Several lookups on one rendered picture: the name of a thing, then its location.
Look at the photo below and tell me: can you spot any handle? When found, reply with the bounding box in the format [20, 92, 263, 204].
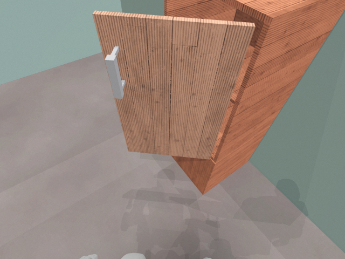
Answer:
[105, 46, 126, 99]

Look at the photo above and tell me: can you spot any cupboard door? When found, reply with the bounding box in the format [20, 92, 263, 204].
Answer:
[92, 11, 255, 160]

